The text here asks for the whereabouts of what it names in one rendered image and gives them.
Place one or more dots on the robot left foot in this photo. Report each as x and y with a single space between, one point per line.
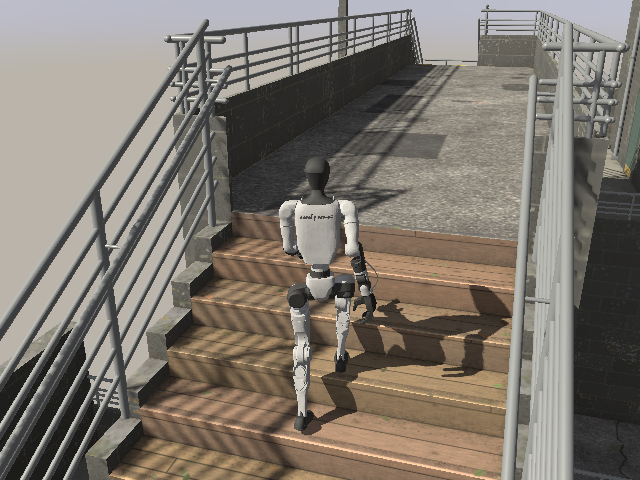
302 422

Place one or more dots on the right robot hand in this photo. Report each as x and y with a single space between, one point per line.
370 303

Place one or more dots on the robot left upper arm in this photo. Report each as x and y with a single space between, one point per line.
286 212

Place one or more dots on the robot right upper arm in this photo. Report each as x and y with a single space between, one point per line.
351 224

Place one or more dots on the robot right forearm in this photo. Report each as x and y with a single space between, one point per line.
360 272

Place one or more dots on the robot head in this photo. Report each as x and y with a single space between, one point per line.
317 171

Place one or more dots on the robot left forearm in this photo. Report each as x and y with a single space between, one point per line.
292 254

